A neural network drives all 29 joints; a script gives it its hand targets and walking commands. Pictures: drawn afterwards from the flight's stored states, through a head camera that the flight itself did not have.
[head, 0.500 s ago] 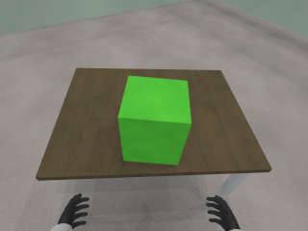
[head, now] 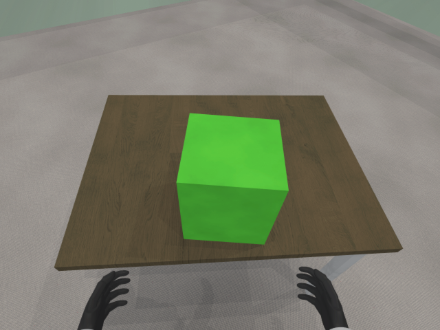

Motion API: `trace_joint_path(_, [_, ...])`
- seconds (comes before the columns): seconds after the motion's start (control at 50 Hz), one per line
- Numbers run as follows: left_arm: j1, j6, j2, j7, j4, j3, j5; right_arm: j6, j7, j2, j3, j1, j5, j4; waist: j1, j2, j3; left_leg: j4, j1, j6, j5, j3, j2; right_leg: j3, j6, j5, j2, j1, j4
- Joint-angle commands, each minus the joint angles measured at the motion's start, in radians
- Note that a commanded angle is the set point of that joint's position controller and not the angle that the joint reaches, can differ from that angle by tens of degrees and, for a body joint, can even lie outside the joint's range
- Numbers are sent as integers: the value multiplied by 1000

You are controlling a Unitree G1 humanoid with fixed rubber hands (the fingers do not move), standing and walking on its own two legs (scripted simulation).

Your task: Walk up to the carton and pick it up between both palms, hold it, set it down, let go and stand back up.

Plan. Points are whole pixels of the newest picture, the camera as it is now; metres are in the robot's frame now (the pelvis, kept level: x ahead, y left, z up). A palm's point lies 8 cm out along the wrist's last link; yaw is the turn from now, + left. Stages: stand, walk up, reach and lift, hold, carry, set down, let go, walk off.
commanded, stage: reach and lift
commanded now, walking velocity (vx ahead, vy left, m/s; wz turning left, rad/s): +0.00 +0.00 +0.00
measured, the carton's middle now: (229, 182) +0.45 +0.02 -0.06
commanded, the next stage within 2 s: none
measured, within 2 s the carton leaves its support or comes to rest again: neither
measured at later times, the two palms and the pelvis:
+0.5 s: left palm (105, 283) +0.20 +0.23 -0.05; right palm (332, 289) +0.21 -0.18 -0.04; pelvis -0.01 -0.02 -0.01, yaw +0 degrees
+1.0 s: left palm (114, 229) +0.28 +0.23 +0.00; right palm (325, 233) +0.30 -0.17 +0.01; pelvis -0.01 -0.01 +0.00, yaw +0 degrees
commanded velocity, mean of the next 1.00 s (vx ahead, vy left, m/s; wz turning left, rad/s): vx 0.00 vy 0.00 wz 0.00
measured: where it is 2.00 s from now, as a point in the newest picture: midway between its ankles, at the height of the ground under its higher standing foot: outside the picture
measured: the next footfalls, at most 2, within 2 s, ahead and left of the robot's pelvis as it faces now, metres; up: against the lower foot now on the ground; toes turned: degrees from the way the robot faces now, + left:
none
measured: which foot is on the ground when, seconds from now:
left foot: down 0.00-1.00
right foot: down 0.00-1.00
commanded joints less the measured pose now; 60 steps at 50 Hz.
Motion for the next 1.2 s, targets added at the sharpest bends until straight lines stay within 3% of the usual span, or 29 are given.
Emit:
trace_joint_path(0.0, [-44, -87, 65, 7, -101, 22, 4, -67, 7, -95, -13, -35, 38, -94, 7, 94, -139, -25, 108, -116, 451, 13, -16, -32, -23, 168, 61, -2, -25])
trace_joint_path(0.08, [-56, -113, 52, -2, -54, 25, -4, -87, 0, -93, 3, -41, 67, -80, -1, 77, -116, -20, 98, -108, 432, 15, -22, -12, -20, 167, 56, -5, -35])
trace_joint_path(0.16, [-117, -170, 67, 0, -58, 39, -19, -112, -3, -102, 5, -87, 78, -147, 6, 69, -128, -27, 76, -105, 392, 18, -30, -9, -16, 159, 54, -8, -26])
trace_joint_path(0.22, [-105, -202, 65, -5, 11, 41, -22, -111, -5, -69, 36, -46, 101, -92, 11, 76, -106, -18, 38, -91, 357, 30, -36, 9, -12, 155, 47, 2, -12])
trace_joint_path(0.34, [-270, -269, 100, -5, 49, 43, -79, -128, -25, -57, 33, -157, 104, -139, -10, 55, -161, -7, -12, -70, 252, 36, -41, 15, 3, 99, 29, -21, 18])
trace_joint_path(0.5, [-492, -322, 130, -15, 248, 28, -149, -98, -39, -60, 26, -393, 100, -67, -30, 19, -204, 2, -101, -50, 149, 29, -40, 17, 10, 45, 14, -55, 39])
trace_joint_path(0.6, [-567, -313, 131, -14, 271, 52, -114, -73, -55, -74, 25, -468, 128, 4, -30, 66, -299, 14, -15, -66, 328, 24, -41, 12, 4, 205, 23, -42, 31])
trace_joint_path(0.66, [-594, -300, 121, -12, 269, 66, -97, -61, -62, -84, 31, -513, 130, 2, -32, 56, -347, 10, 21, -72, 431, 16, -41, 9, 1, 289, 32, -20, 20])
trace_joint_path(0.74, [-605, -252, 98, -22, 295, 83, -69, -25, -75, -95, 40, -532, 144, 48, -32, 69, -331, -9, 85, -89, 502, 11, -38, 2, -3, 310, 39, -27, -26])
trace_joint_path(0.86, [-751, -205, 106, -8, 241, 92, -63, 44, -81, -92, 23, -674, 136, -5, -18, 77, -340, -61, 103, -84, 423, 22, -38, -20, -1, 214, 39, -30, -74])
trace_joint_path(0.94, [-858, -191, 114, 10, 231, 83, -72, 74, -81, -126, -7, -782, 132, -21, -22, 96, -419, -59, 101, -84, 421, 17, -32, -24, -7, 214, 41, -37, -70])
trace_joint_path(1.04, [-951, -163, 111, 10, 365, 75, -79, 120, -84, -130, -5, -884, 141, 102, -39, 84, -416, -60, 67, -81, 362, 10, -27, -25, -5, 189, 26, -86, -70])
trace_joint_path(1.1, [-967, -154, 102, -2, 429, 79, -78, 125, -96, -139, 6, -909, 160, 155, -49, 57, -419, -45, 75, -76, 426, 5, -26, -19, -2, 254, 23, -71, -67])
trace_joint_path(1.16, [-1012, -150, 110, -8, 459, 79, -76, 136, -97, -140, 6, -943, 174, 190, -57, 65, -435, -41, 79, -80, 426, 5, -28, -18, -3, 261, 24, -64, -65])
trace_joint_path(1.18, [-1038, -151, 110, -9, 455, 91, -76, 135, -100, -149, 6, -967, 167, 175, -45, 54, -456, -46, 80, -78, 445, 3, -30, -21, -1, 269, 31, -71, -65])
